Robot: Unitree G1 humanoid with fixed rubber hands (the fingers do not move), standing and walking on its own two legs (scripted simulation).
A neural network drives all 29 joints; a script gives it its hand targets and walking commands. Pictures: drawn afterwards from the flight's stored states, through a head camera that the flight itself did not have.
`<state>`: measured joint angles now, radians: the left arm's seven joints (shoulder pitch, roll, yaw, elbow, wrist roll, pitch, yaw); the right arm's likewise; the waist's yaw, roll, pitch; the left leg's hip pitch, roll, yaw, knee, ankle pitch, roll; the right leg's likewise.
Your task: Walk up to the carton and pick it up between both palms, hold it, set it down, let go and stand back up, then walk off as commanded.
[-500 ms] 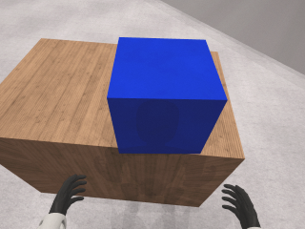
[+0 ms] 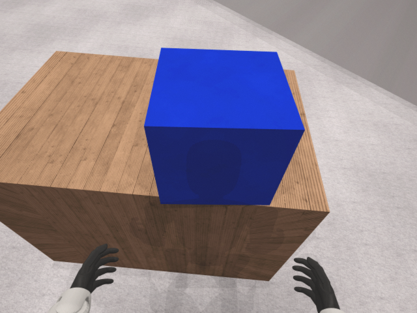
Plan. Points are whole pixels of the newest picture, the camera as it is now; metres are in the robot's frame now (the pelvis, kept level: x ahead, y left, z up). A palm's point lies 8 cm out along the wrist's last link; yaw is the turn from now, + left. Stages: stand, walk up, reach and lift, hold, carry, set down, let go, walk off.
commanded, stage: set down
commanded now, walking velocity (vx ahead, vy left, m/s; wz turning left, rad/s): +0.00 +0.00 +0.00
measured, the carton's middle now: (217, 129) +0.50 +0.01 +0.04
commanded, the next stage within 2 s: let go in 0.84 s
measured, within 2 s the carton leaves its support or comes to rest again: neither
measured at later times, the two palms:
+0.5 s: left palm (85, 293) +0.15 +0.24 -0.08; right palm (320, 310) +0.15 -0.21 -0.08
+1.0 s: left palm (94, 291) +0.16 +0.23 -0.08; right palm (324, 311) +0.15 -0.22 -0.09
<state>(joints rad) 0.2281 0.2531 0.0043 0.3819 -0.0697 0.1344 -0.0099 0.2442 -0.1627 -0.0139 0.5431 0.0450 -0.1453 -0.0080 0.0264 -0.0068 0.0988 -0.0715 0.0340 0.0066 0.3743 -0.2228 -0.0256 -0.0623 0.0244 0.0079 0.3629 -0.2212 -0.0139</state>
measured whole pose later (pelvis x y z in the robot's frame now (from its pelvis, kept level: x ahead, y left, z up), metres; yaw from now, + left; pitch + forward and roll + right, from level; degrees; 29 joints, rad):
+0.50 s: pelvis +0.00 +0.01 +0.00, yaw -1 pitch -5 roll -1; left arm 0.20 0.23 -0.01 0.46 -0.02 0.16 0.03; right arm 0.17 -0.16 -0.05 0.72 0.02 -0.17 0.03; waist 0.03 -0.01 0.12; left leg -0.08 0.03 0.02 0.43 -0.25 -0.01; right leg -0.07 0.02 0.02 0.39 -0.23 0.00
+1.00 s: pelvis +0.00 +0.00 +0.00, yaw -1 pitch -5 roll +0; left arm 0.20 0.20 -0.01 0.50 0.01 0.14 0.01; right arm 0.17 -0.18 -0.03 0.78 0.01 -0.21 0.03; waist 0.02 0.00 0.10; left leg -0.07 0.04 0.02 0.42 -0.26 -0.02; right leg -0.06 0.03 0.02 0.40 -0.25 -0.01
